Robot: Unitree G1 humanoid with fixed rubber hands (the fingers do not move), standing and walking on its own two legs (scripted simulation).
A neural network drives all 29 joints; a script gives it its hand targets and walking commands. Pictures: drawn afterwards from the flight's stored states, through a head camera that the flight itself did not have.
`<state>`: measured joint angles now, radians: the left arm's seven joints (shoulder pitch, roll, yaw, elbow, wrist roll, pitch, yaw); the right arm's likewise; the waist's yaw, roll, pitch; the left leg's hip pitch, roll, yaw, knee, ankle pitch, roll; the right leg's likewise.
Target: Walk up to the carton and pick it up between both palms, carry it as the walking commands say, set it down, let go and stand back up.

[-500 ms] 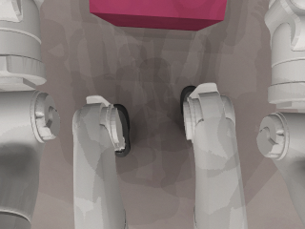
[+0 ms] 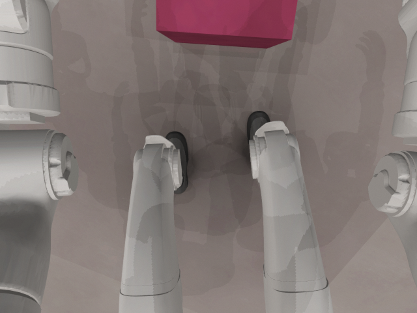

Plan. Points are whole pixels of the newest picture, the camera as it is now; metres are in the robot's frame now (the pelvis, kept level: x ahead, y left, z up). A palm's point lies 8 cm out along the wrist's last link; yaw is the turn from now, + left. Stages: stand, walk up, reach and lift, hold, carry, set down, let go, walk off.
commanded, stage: set down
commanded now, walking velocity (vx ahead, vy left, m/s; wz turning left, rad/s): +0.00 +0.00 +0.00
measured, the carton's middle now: out of the picture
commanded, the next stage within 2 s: let go in 0.26 s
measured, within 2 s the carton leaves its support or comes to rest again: neither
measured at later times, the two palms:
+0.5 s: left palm out of the picture +0.56 +0.15 -0.04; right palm out of the picture +0.49 -0.27 -0.05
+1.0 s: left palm out of the picture +0.36 +0.19 +0.07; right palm out of the picture +0.30 -0.25 +0.08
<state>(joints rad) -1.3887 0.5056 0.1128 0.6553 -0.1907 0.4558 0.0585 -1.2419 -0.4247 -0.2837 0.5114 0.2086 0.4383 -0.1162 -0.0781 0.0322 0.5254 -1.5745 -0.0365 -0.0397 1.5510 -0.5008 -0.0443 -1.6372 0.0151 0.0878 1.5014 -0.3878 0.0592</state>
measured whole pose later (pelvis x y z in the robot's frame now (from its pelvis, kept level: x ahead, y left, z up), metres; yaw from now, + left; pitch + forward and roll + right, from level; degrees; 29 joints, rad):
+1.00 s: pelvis +0.05 -0.01 +0.16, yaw -1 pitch +13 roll +1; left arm -0.22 0.19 0.13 0.44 0.02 0.20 0.00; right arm -0.09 -0.22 -0.08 0.34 0.05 0.21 0.05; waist -0.05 -0.03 0.18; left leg -0.73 -0.01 -0.06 0.86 -0.35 -0.04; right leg -0.80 0.01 0.08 0.83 -0.26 0.03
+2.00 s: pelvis +0.16 -0.01 +0.20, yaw +0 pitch -1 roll -1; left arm 0.31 0.27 0.06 0.80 0.05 0.03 0.00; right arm 0.32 -0.30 -0.07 0.72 -0.04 0.02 0.00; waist 0.01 0.04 -0.16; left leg -0.10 0.02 -0.07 0.50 -0.37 -0.03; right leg -0.17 0.00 0.04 0.51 -0.31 0.02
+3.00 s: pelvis +0.09 +0.00 +0.20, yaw -1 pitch -3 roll +0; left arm 0.26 0.29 0.03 1.03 0.03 -0.01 -0.01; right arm 0.33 -0.30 -0.02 0.96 -0.02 -0.03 -0.01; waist 0.01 0.02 -0.02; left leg -0.21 -0.01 -0.07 0.56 -0.29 -0.02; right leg -0.27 0.01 0.09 0.54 -0.22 0.03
